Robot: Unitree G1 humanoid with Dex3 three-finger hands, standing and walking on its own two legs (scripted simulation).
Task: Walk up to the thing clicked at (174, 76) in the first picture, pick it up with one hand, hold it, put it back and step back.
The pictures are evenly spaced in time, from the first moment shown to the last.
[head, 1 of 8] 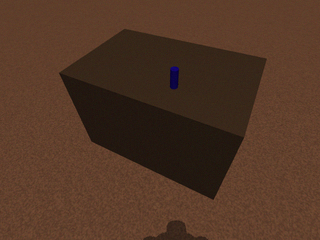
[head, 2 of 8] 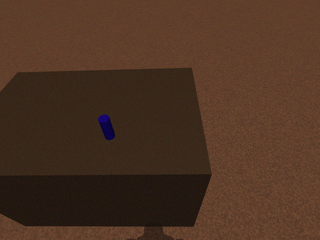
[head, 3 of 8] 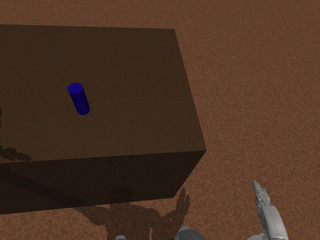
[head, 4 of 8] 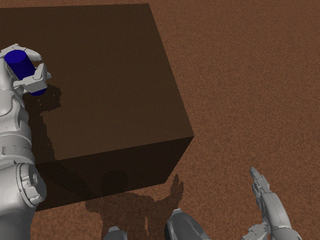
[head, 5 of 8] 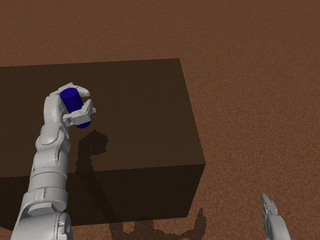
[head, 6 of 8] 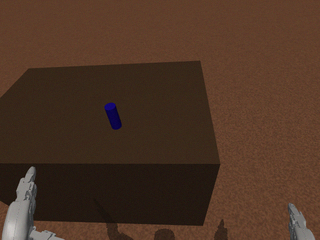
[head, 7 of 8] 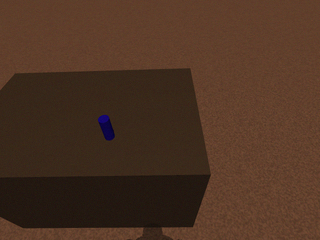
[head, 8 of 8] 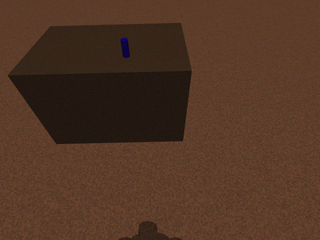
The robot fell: no
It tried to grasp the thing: yes
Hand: left
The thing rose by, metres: 0.26
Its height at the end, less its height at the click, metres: +0.00
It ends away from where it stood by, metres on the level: 0.00
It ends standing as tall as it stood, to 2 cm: yes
